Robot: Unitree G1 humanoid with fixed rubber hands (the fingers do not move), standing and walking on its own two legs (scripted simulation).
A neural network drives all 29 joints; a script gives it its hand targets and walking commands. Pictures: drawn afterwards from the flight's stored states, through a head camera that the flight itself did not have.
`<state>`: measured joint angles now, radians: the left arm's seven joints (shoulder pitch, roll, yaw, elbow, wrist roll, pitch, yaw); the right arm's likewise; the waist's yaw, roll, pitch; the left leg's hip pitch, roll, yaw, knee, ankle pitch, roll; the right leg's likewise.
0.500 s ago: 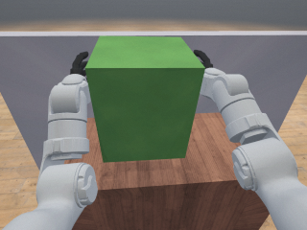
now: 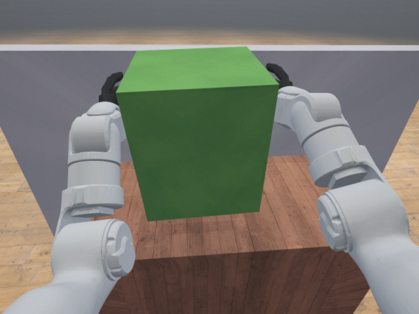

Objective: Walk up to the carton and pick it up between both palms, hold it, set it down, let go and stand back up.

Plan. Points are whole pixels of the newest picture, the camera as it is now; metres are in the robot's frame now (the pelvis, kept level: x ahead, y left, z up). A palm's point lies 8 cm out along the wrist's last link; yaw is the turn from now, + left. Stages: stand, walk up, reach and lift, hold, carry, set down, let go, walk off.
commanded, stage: hold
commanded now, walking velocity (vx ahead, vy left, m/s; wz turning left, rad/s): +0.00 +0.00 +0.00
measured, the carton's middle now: (198, 131) +0.38 +0.01 +0.25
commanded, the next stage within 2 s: none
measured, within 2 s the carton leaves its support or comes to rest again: neither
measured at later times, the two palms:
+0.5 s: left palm (110, 113) +0.37 +0.16 +0.29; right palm (280, 101) +0.37 -0.14 +0.31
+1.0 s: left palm (107, 108) +0.37 +0.16 +0.30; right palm (278, 105) +0.37 -0.14 +0.30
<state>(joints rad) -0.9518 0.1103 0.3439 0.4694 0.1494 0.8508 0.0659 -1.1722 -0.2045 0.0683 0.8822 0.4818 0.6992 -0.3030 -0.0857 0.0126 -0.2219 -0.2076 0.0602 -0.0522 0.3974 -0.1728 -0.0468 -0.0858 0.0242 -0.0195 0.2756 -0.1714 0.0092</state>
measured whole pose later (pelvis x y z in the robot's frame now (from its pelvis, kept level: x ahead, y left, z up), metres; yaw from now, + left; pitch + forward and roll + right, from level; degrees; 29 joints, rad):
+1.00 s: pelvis +0.00 +0.00 +0.00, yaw +0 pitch -1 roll -2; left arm -0.98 0.14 0.32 0.50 0.14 0.85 0.07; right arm -1.15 -0.19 0.07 0.87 0.47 0.68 -0.30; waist -0.08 0.03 -0.21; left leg -0.21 0.06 -0.06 0.40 -0.17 -0.05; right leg -0.08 0.02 -0.02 0.28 -0.17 0.01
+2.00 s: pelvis +0.00 +0.00 +0.00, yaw +0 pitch -1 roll -2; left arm -0.96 0.12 0.33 0.46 0.15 0.88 0.07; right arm -1.17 -0.20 0.08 0.89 0.49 0.69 -0.30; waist -0.08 0.02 -0.23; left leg -0.20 0.06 -0.05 0.39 -0.17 -0.05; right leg -0.09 0.02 -0.01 0.29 -0.18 0.01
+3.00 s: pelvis +0.01 +0.00 +0.00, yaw +1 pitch -2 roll -2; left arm -0.92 0.13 0.31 0.41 0.14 0.87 0.07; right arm -1.10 -0.20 0.11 0.80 0.50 0.69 -0.31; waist -0.09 0.02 -0.20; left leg -0.18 0.05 -0.07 0.40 -0.18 -0.05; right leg -0.05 0.02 -0.03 0.27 -0.18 0.01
